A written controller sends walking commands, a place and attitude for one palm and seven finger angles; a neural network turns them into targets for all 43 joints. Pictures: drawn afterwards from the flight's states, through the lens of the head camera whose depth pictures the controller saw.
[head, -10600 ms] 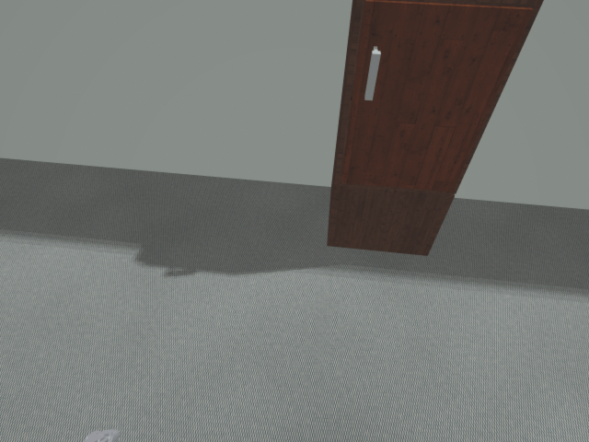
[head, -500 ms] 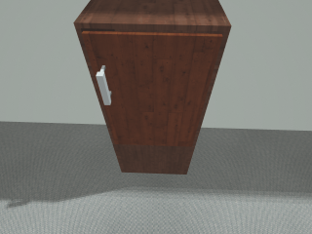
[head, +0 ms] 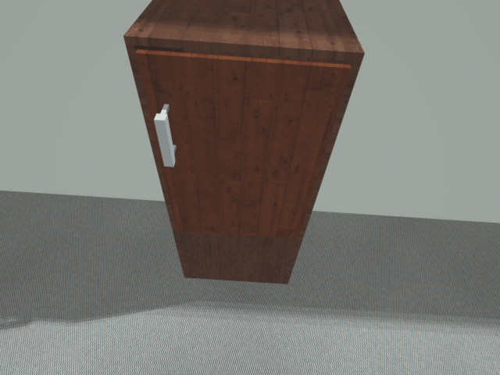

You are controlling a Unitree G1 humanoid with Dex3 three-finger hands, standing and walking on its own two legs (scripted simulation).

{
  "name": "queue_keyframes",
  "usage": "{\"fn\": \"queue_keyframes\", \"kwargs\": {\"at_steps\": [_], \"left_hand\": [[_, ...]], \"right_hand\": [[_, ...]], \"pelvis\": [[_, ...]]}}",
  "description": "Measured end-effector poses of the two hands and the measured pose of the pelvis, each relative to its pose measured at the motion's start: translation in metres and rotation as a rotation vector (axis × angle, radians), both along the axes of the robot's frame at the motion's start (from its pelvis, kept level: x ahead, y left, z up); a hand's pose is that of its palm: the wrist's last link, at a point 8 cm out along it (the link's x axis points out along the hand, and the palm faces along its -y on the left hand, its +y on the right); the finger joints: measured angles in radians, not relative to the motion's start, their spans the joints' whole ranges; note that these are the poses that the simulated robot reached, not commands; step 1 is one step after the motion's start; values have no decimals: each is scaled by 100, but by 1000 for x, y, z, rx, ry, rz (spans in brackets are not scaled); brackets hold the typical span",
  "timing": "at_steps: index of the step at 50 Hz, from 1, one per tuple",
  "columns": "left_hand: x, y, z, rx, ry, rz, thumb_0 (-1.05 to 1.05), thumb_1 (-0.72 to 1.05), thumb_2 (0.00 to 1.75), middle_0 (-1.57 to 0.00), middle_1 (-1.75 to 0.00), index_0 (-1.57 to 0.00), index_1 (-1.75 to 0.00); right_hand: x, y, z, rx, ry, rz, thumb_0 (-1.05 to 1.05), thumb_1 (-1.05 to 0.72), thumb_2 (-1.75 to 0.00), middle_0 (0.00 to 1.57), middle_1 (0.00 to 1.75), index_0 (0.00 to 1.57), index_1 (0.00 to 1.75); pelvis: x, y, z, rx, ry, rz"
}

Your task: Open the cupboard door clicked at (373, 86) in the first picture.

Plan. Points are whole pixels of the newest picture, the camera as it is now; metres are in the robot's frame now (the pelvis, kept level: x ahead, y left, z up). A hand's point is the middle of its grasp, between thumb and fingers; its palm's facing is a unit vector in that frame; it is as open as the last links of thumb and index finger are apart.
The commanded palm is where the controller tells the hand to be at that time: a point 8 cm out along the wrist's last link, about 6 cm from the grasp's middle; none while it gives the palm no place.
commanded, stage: look again from close up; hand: left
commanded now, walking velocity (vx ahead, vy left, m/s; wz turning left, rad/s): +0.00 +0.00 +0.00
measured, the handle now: (167, 135) +0.57 +0.22 +0.05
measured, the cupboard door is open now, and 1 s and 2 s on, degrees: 0 0 0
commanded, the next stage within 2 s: raise the hand with hooked fingers in 0.54 s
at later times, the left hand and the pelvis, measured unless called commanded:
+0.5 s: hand out of the picture +0.05 +0.21 -0.18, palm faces +0.00 -0.98 -0.22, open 7.4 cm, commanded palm none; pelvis +0.03 +0.03 -0.01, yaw -1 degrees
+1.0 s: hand (138, 324) +0.20 +0.19 -0.03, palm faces +0.01 -1.00 -0.01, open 8.2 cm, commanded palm +0.16 +0.26 -0.04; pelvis +0.00 -0.01 -0.06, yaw +1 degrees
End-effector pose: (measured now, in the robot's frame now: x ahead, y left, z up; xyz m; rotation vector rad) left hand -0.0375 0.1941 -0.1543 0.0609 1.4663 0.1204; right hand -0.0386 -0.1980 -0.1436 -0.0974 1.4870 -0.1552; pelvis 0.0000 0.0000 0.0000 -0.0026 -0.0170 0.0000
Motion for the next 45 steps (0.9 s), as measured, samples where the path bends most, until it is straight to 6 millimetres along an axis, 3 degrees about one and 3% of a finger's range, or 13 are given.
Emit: {"fn": "queue_keyframes", "kwargs": {"at_steps": [7,18,25,33,35,38,41,43,45], "left_hand": [[8,16,1,35,-14,-40,0,91,89,-20,-30,-20,-30],[68,59,10,119,-139,-56,0,91,89,-20,-30,-20,-30],[87,62,9,110,-151,-73,0,91,89,-20,-30,-20,-30],[87,58,5,93,-125,-76,0,91,89,-20,-30,-20,-30],[112,64,23,109,-281,25,1,92,89,-20,-30,-20,-30],[170,73,83,184,-697,67,2,91,88,-21,-32,-20,-31],[221,69,139,185,-1050,53,2,87,87,-21,-34,-20,-33],[242,64,162,151,-1235,19,1,84,86,-21,-36,-20,-35],[248,58,168,92,-1376,-29,1,80,84,-21,-38,-20,-37]], "right_hand": [[19,7,-11,13,-64,0,1,-91,-90,20,30,20,30],[47,15,-15,6,-117,21,3,-93,-90,20,30,20,30],[62,8,-8,-22,-129,29,2,-92,-90,20,30,20,30],[80,0,-3,-50,-147,41,1,-91,-90,20,30,20,30],[93,-5,6,-76,-243,45,1,-91,-90,20,30,20,30],[124,-14,19,-113,-456,58,2,-91,-90,20,30,20,30],[160,-24,27,-122,-641,86,2,-91,-90,20,30,20,30],[183,-31,33,-125,-736,105,2,-91,-90,20,30,20,30],[203,-37,38,-133,-812,126,1,-90,-90,20,30,20,30]], "pelvis": [[4,13,-7,-29,12,1],[23,29,-8,2,10,-10],[29,30,-6,7,14,-18],[34,29,-5,0,15,-20],[33,28,-6,3,22,-14],[31,24,-8,22,29,-2],[25,22,-15,20,50,26],[19,19,-21,10,83,27],[12,13,-30,10,128,18]]}}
